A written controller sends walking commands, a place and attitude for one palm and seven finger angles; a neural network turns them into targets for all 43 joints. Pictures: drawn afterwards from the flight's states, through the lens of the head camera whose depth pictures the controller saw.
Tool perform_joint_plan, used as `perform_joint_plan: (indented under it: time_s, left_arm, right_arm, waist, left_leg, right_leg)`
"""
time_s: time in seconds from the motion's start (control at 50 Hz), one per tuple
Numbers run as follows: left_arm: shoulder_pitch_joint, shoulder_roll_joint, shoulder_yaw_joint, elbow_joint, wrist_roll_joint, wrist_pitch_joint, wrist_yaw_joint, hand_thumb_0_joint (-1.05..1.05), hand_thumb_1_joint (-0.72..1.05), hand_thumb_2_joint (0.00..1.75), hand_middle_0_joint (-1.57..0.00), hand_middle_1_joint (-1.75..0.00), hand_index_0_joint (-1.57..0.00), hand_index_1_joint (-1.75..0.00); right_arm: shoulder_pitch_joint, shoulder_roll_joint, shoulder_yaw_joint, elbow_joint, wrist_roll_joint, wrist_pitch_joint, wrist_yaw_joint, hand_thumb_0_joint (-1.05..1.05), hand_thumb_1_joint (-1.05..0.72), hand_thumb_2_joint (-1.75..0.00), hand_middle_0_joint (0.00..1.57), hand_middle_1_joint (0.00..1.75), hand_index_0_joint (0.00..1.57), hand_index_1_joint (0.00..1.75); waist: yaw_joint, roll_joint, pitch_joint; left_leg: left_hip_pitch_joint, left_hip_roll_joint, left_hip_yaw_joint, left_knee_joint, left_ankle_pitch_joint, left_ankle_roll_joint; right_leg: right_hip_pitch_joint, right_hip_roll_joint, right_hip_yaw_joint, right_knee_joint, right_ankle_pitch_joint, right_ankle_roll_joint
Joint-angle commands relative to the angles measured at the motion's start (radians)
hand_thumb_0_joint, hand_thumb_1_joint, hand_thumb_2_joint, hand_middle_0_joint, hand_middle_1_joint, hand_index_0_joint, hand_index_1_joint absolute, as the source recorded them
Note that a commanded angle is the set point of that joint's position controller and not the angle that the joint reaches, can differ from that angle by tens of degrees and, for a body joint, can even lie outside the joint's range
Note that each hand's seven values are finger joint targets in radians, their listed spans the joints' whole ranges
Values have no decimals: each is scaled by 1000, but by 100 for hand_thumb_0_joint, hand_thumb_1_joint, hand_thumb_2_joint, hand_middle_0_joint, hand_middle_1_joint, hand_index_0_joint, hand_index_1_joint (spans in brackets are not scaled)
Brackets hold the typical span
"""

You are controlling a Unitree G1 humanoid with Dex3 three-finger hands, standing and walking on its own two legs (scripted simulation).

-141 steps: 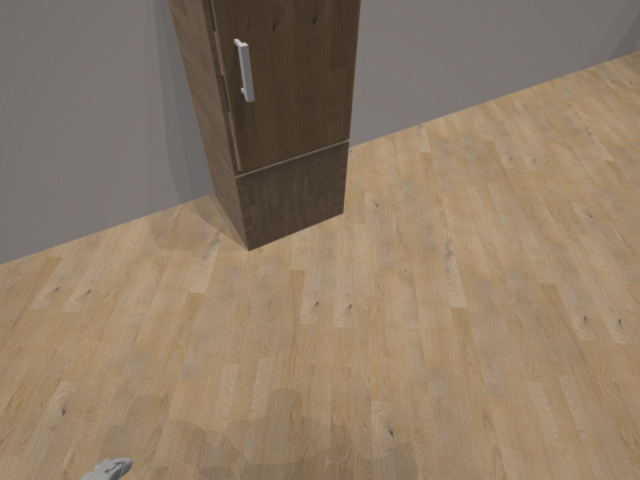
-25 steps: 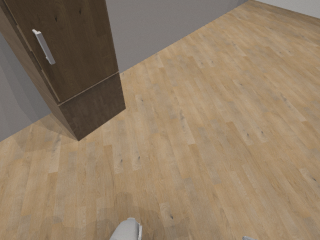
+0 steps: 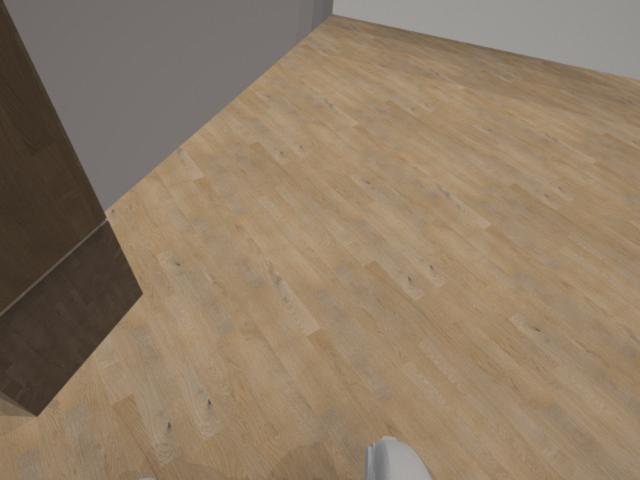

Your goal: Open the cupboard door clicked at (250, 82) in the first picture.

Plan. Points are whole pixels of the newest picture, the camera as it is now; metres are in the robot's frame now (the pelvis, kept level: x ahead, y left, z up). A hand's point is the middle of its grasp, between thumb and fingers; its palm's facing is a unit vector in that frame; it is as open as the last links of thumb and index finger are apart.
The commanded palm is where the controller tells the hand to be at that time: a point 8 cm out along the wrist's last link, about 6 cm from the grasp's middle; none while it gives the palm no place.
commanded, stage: walk to a spot facing it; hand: left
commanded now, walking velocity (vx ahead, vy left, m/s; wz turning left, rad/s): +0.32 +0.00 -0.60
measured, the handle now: out of the picture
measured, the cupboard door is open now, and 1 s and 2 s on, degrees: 0 0 0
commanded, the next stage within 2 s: turn to face it in 0.98 s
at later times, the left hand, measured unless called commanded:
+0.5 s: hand (245, 368) +0.32 +0.13 -0.17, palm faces -0.23 -0.94 -0.26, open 7.3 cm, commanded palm none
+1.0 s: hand (265, 282) +0.51 +0.13 -0.18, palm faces -0.43 -0.89 -0.17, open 7.4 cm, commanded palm none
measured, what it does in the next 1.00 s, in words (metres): walks ahead, turning right: right foot, then left foot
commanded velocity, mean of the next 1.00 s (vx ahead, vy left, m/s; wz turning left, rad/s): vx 0.21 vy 0.00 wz -0.53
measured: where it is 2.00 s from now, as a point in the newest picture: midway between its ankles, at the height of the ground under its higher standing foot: (337, 440)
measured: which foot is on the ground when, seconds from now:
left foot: down 0.00-0.28, up 0.30-0.74, down 0.76-1.00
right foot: up 0.00-0.26, down 0.28-0.76, up 0.78-1.00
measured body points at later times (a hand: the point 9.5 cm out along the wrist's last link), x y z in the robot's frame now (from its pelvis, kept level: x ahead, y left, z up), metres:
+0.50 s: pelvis +0.21 -0.05 +0.00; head +0.23 -0.06 +0.44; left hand +0.33 +0.18 -0.15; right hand +0.21 -0.29 -0.15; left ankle +0.27 +0.12 -0.65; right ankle +0.20 -0.10 -0.74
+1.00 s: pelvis +0.38 -0.03 +0.00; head +0.41 -0.01 +0.45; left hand +0.54 +0.17 -0.16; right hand +0.33 -0.28 -0.13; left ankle +0.44 +0.05 -0.74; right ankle +0.32 -0.15 -0.65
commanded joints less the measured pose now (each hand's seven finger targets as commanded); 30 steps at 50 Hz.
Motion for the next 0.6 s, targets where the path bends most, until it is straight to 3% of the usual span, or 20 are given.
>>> perform_joint_plan:
  time_s: [0.0, 0.04, 0.08, 0.14, 0.16, 0.18, 0.2, 0.22, 0.24, 0.26, 0.28, 0.3, 0.32, 0.34, 0.36, 0.4, 0.5, 0.54, 0.58]
  left_arm:
    - [-94, -23, -19, -86, -8, -15, -15, 0, 90, 90, -20, -30, -20, -30]
    - [-167, -33, -28, -103, -9, -21, -17, 0, 90, 90, -20, -30, -20, -30]
    - [-212, -42, -33, -114, -10, -28, -17, 0, 90, 90, -20, -30, -20, -30]
    - [-188, -41, -37, -108, -12, -39, -13, 0, 90, 90, -20, -30, -20, -30]
    - [-142, -23, -31, -96, -10, -43, -8, 0, 90, 90, -20, -30, -20, -30]
    - [-67, -8, -23, -77, -9, -49, -6, 0, 90, 90, -20, -30, -20, -30]
    - [19, 19, -15, -49, -6, -59, -2, 0, 90, 90, -20, -30, -20, -30]
    - [159, 63, 3, -12, -5, -72, 1, 0, 90, 90, -20, -30, -20, -30]
    - [275, 167, 22, 15, -7, -80, 11, 0, 90, 90, -20, -30, -20, -30]
    - [326, 243, 36, 25, -28, -83, 30, 0, 90, 90, -20, -30, -20, -30]
    - [281, 249, 42, 16, -43, -72, 43, 0, 90, 90, -20, -30, -20, -30]
    - [200, 194, 26, -4, -45, -76, 43, 0, 90, 90, -20, -30, -20, -30]
    - [134, 160, 13, -16, -43, -81, 43, 0, 90, 90, -20, -30, -20, -30]
    - [88, 123, -2, -21, -41, -91, 44, 0, 90, 90, -20, -30, -20, -30]
    - [52, 98, -7, -23, -32, -101, 48, 0, 90, 90, -20, -30, -20, -30]
    - [60, 84, -9, -15, -19, -112, 46, 0, 90, 90, -20, -30, -20, -30]
    - [122, 87, -11, 10, -21, -124, 38, 0, 90, 90, -20, -30, -20, -30]
    - [162, 91, -12, 15, -21, -122, 39, 0, 90, 90, -20, -30, -20, -30]
    - [191, 104, -9, 19, -19, -119, 43, 0, 90, 90, -20, -30, -20, -30]
  right_arm:
    - [78, -105, -10, -33, -9, -24, -9, 0, -90, -90, 20, 30, 20, 30]
    - [129, -104, -9, -13, -15, -18, -10, 0, -90, -90, 20, 30, 20, 30]
    - [164, -98, -7, 3, -19, -11, -11, 0, -90, -90, 20, 30, 20, 30]
    - [163, -118, -11, 7, -18, -1, -10, 0, -90, -90, 20, 30, 20, 30]
    - [154, -132, -18, 5, -17, 2, -9, 0, -90, -90, 20, 30, 20, 30]
    - [124, -153, -23, -9, -15, 2, -7, 0, -90, -90, 20, 30, 20, 30]
    - [106, -168, -27, -25, -11, 3, -4, 0, -90, -90, 20, 30, 20, 30]
    - [64, -180, -28, -44, -3, 4, 4, 0, -90, -90, 20, 30, 20, 30]
    - [56, -135, -21, -78, 15, 7, 17, 0, -90, -90, 20, 30, 20, 30]
    - [23, -76, -15, -125, 19, 0, 12, 0, -90, -90, 20, 30, 20, 30]
    - [-62, -98, -26, -143, 11, 4, 7, 0, -90, -90, 20, 30, 20, 30]
    - [-80, -87, -28, -146, 4, 7, 14, 0, -90, -90, 20, 30, 20, 30]
    - [-64, -74, -25, -139, 0, 18, 15, 0, -90, -90, 20, 30, 20, 30]
    - [-64, -72, -25, -119, -8, 32, 13, 0, -90, -90, 20, 30, 20, 30]
    - [-39, -60, -28, -105, -12, 43, 13, 0, -90, -90, 20, 30, 20, 30]
    - [-14, -42, -26, -99, -18, 55, 16, 0, -90, -90, 20, 30, 20, 30]
    - [-157, -53, -23, -157, -19, 51, 32, 0, -90, -90, 20, 30, 20, 30]
    - [-245, -60, -17, -185, -20, 44, 37, 0, -90, -90, 20, 30, 20, 30]
    - [-320, -57, -12, -209, -17, 35, 41, 0, -90, -90, 20, 30, 20, 30]
  waist:
    - [-14, 112, 117]
    - [-47, 114, 131]
    - [-63, 122, 134]
    - [-41, 178, 102]
    - [-19, 191, 68]
    - [19, 205, 15]
    - [58, 214, -44]
    - [133, 208, -125]
    - [178, 25, -243]
    - [160, -96, -322]
    - [149, 17, -240]
    - [110, 51, -103]
    - [53, 56, -70]
    - [20, 85, -8]
    - [-10, 80, 21]
    - [-39, 42, 35]
    - [-6, -73, 21]
    - [24, -99, 9]
    - [52, -80, -11]
  left_leg:
    - [73, 317, -157, -168, 463, 0]
    - [123, 318, -135, -154, 530, 15]
    - [160, 319, -105, -132, 631, 14]
    - [184, 313, -19, -22, 954, 10]
    - [193, 324, -5, 62, 1080, 6]
    - [196, 328, 18, 158, 1173, 0]
    - [140, 314, 27, 302, 1180, -13]
    - [-2, 311, 29, 513, 1035, -39]
    - [-319, 219, 18, 819, 417, -80]
    - [-611, 51, -101, 1154, -271, -129]
    - [-667, 97, -269, 1174, -213, -96]
    - [-668, 144, -300, 1123, -75, -96]
    - [-633, 170, -317, 1067, -25, -107]
    - [-563, 183, -319, 1009, 3, -110]
    - [-508, 182, -320, 958, 18, -109]
    - [-481, 171, -299, 863, 27, -122]
    - [-559, 150, -292, 653, 116, -139]
    - [-585, 130, -281, 553, 117, -140]
    - [-562, 102, -262, 444, 98, -136]
  right_leg:
    - [-136, -21, -43, -151, -8, -3]
    - [-119, -6, -82, -249, -41, -15]
    - [-91, 15, -114, -331, -75, -34]
    - [45, 86, -189, -443, -154, -77]
    - [110, 109, -201, -468, -189, -95]
    - [194, 133, -209, -497, -201, -114]
    - [350, 157, -216, -547, -200, -131]
    - [599, 134, -180, -636, -121, -155]
    - [930, -86, 129, -672, -26, -255]
    - [1065, -336, 640, -750, 230, -390]
    - [978, -337, 563, -821, 152, -401]
    - [811, -278, 431, -855, 130, -287]
    - [684, -248, 388, -874, 95, -231]
    - [522, -215, 315, -912, 55, -202]
    - [424, -178, 256, -940, 31, -211]
    - [348, -131, 178, -937, 78, -217]
    - [439, -74, 175, -911, 140, -219]
    - [521, -69, 187, -879, 216, -213]
    - [586, -73, 206, -836, 311, -206]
